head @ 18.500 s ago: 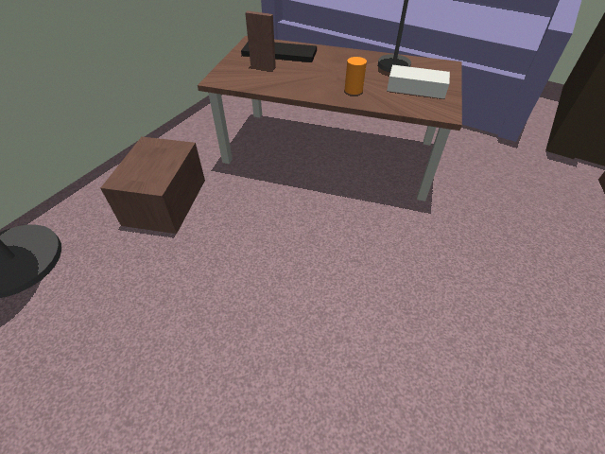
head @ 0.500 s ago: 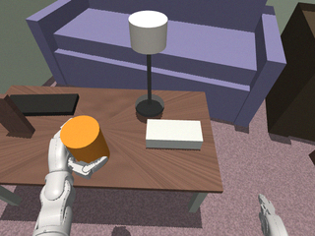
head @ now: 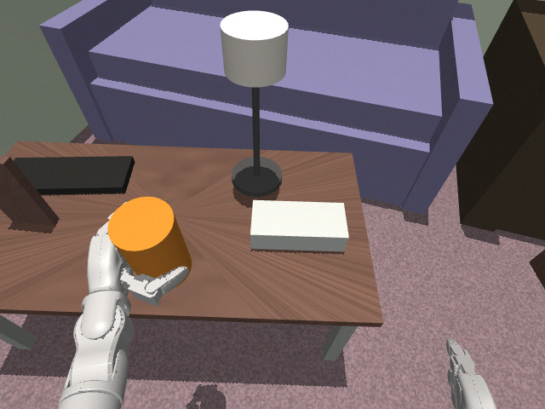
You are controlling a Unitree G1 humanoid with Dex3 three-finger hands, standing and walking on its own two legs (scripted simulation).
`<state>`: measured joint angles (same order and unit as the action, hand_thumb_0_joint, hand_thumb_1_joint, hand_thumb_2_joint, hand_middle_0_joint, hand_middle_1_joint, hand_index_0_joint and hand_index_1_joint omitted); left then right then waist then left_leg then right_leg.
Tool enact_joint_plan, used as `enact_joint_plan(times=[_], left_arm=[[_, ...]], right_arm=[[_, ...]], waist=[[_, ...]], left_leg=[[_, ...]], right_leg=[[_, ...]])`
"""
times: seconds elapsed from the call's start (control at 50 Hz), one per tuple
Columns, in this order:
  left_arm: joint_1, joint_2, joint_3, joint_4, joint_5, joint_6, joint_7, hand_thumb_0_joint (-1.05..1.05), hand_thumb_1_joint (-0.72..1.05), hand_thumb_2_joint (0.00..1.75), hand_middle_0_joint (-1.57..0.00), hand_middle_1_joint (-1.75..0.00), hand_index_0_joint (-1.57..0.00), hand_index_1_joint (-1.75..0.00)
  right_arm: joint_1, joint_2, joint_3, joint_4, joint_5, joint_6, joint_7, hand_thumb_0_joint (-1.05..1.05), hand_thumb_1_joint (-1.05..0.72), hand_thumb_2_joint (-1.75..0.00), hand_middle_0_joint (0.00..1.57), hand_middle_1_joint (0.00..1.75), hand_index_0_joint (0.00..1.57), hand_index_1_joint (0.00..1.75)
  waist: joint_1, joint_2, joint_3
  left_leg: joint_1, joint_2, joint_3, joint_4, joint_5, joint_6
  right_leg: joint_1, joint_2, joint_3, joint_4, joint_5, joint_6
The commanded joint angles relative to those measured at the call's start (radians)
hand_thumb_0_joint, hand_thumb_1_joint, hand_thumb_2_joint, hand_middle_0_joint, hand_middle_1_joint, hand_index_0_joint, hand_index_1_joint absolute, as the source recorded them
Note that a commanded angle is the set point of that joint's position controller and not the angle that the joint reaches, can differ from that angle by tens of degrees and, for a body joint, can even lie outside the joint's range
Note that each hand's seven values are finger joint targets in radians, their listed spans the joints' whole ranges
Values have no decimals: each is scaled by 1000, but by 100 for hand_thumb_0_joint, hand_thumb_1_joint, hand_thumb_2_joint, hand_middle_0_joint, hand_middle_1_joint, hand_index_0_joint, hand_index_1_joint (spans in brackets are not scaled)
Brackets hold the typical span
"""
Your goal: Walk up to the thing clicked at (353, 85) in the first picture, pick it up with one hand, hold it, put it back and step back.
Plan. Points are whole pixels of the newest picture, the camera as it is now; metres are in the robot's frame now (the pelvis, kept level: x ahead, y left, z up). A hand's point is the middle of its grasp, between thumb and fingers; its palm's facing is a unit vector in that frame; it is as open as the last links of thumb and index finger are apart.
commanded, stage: crouch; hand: left
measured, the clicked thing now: (154, 246) +0.34 +0.17 +0.07
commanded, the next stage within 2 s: lower in 1.26 s
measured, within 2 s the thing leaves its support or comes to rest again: neither
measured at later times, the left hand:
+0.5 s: hand (176, 234) +0.44 +0.18 -0.05, palm faces +0.14 -0.99 +0.01, open 10.9 cm
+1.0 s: hand (181, 230) +0.49 +0.19 -0.11, palm faces +0.16 -0.99 +0.00, open 10.9 cm
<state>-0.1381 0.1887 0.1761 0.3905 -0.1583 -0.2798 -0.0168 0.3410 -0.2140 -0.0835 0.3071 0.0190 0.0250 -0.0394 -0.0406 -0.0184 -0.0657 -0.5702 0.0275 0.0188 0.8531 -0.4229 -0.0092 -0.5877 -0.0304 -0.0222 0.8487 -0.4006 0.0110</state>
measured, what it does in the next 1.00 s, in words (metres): lowers itself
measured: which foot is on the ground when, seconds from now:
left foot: down 0.00-1.00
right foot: down 0.00-1.00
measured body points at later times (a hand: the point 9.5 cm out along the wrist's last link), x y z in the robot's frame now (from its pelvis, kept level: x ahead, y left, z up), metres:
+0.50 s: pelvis -0.01 +0.01 -0.05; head +0.12 +0.04 +0.38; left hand +0.43 +0.23 -0.05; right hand +0.14 -0.26 -0.06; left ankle +0.00 +0.12 -0.70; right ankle +0.01 -0.13 -0.70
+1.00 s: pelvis -0.02 +0.00 -0.09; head +0.15 +0.05 +0.32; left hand +0.47 +0.24 -0.10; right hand +0.14 -0.26 -0.07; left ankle +0.00 +0.12 -0.70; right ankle +0.01 -0.13 -0.70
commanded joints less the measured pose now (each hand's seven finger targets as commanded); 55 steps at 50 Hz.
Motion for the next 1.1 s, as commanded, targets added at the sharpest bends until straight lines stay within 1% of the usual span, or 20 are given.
enact_joint_plan(times=[0.0, 0.04, 0.08, 0.12, 0.14, 0.18, 0.26, 0.28, 0.32, 0.34, 0.36, 0.42, 0.46, 0.48, 0.62, 0.64, 0.68, 0.78, 0.8, 1.08], left_arm=[[-390, 103, 9, -126, -5, -99, -20, 0, 13, 128, -136, -144, -137, -145], [-408, 152, 69, -24, -12, -120, -23, 0, 15, 128, -134, -142, -135, -144], [-451, 169, 88, 33, -9, -149, -20, 0, 13, 126, -133, -141, -134, -142], [-501, 192, 101, 86, 2, -183, -18, 0, 15, 127, -133, -142, -134, -143], [-548, 211, 109, 93, 7, -204, -19, 0, 14, 126, -132, -141, -133, -142], [-602, 229, 119, 135, 11, -243, -24, 0, 13, 125, -131, -140, -132, -141], [-741, 277, 133, 191, 18, -306, -28, 0, 8, 123, -130, -139, -131, -140], [-737, 292, 150, 257, 20, -313, -29, 0, 4, 121, -129, -138, -130, -139], [-748, 317, 174, 314, 27, -333, -33, 0, 5, 122, -130, -139, -131, -140], [-766, 295, 151, 300, 34, -342, -35, 0, 5, 122, -130, -139, -132, -140], [-748, 315, 181, 376, 39, -341, -32, 0, 5, 123, -130, -140, -132, -141], [-780, 322, 194, 436, 54, -354, -15, 0, 6, 122, -130, -139, -131, -140], [-771, 322, 207, 496, 62, -357, -9, 0, 10, 125, -131, -141, -133, -142], [-792, 372, 231, 485, 68, -364, -7, 0, 8, 124, -132, -141, -133, -142], [-942, 382, 214, 444, 83, -406, -6, 0, 13, 126, -133, -143, -135, -143], [-980, 423, 232, 420, 87, -411, -4, 0, 13, 126, -134, -143, -135, -143], [-965, 407, 220, 471, 92, -407, -9, 0, 12, 124, -131, -140, -132, -141], [-946, 476, 266, 563, 113, -387, -7, 0, 11, 124, -130, -139, -131, -140], [-969, 463, 252, 547, 116, -388, -8, 0, 8, 125, -130, -140, -131, -141], [-1081, 591, 324, 607, 125, -393, 3, 0, 5, 126, -131, -142, -132, -143]], right_arm=[[-62, -103, -27, -209, -4, -79, -6, 0, 55, -5, 5, 5, 5, 5], [-15, -123, -43, -155, -10, -82, -6, 0, 55, -5, 5, 5, 5, 5], [4, -159, -74, -190, -15, -91, 1, 0, 55, -5, 5, 5, 5, 5], [30, -159, -70, -218, -21, -98, 11, 0, 55, -5, 5, 5, 5, 5], [12, -127, -33, -246, -22, -104, 18, 0, 55, -5, 5, 5, 5, 5], [41, -161, -61, -276, -32, -111, 27, 0, 55, -5, 5, 5, 5, 5], [7, -149, -35, -375, -45, -114, 50, 0, 53, -6, 5, 5, 5, 5], [35, -177, -68, -360, -49, -110, 51, 0, 52, -6, 5, 5, 5, 5], [24, -182, -67, -408, -55, -111, 59, 0, 52, -6, 5, 5, 5, 5], [45, -159, -37, -417, -60, -110, 65, 0, 52, -6, 5, 5, 5, 5], [49, -180, -65, -414, -60, -106, 65, 0, 52, -6, 5, 5, 5, 5], [65, -172, -46, -444, -68, -97, 79, 0, 53, -6, 5, 5, 5, 5], [78, -188, -66, -443, -72, -88, 84, 0, 53, -5, 5, 5, 5, 5], [84, -194, -72, -448, -71, -86, 86, 0, 53, -6, 5, 5, 5, 5], [87, -191, -62, -518, -79, -90, 93, 0, 52, -6, 5, 5, 5, 5], [89, -207, -74, -535, -80, -89, 91, 0, 52, -6, 5, 5, 5, 5], [90, -186, -50, -553, -80, -86, 93, 0, 52, -6, 5, 5, 5, 5], [129, -244, -90, -578, -85, -70, 92, 0, 52, -6, 5, 5, 5, 5], [147, -216, -77, -531, -88, -65, 95, 0, 52, -6, 5, 5, 5, 5], [99, -235, -91, -628, -79, -72, 89, 0, 52, -6, 5, 5, 5, 5]], waist=[[-43, -34, -203], [-48, -27, -206], [-68, -33, -228], [-85, -16, -278], [-80, -1, -285], [-99, 13, -363], [-89, 116, -492], [-100, 110, -479], [-106, 125, -523], [-107, 133, -546], [-112, 126, -527], [-120, 137, -539], [-135, 132, -532], [-139, 144, -539], [-187, 198, -614], [-190, 216, -643], [-196, 217, -650], [-219, 216, -653], [-220, 252, -636], [-266, 233, -669]], left_leg=[[54, -21, 4, -106, 116, 29], [22, -20, 0, -83, 128, 28], [7, -19, -5, -56, 121, 27], [-2, -23, -4, -21, 143, 26], [-28, -27, -3, -1, 140, 27], [-14, -22, -15, 28, 183, 19], [-9, -17, -37, 96, 310, 2], [-27, -13, -44, 105, 304, -2], [-49, -15, -44, 131, 289, 1], [-52, -15, -44, 143, 297, 1], [-74, -14, -47, 153, 291, 0], [-123, -13, -55, 186, 310, -3], [-172, -12, -54, 207, 294, 1], [-194, -16, -49, 219, 277, 6], [-184, -4, -74, 274, 313, -1], [-165, -1, -78, 279, 330, -4], [-178, -4, -77, 297, 340, -4], [-222, -7, -70, 340, 347, 4], [-240, -8, -67, 348, 352, 4], [-394, -13, -67, 387, 185, 22]], right_leg=[[63, 14, 8, -127, 169, -5], [29, 12, 7, -101, 184, -6], [2, 13, 7, -75, 181, -8], [-10, 9, 15, -48, 211, -7], [-26, 8, 18, -35, 211, -6], [-49, 13, 15, 5, 235, -13], [-85, 15, 5, 76, 292, -26], [-115, 20, -1, 92, 282, -29], [-133, 21, 1, 108, 271, -29], [-136, 23, -1, 121, 276, -31], [-163, 26, -3, 131, 265, -33], [-200, 34, -12, 165, 270, -35], [-226, 36, -11, 185, 263, -36], [-222, 36, -5, 189, 261, -33], [-310, 51, -20, 263, 255, -39], [-319, 51, -21, 270, 257, -40], [-315, 51, -21, 283, 270, -39], [-334, 49, -13, 300, 298, -36], [-351, 48, -11, 309, 302, -37], [-344, 48, 17, 328, 207, -28]])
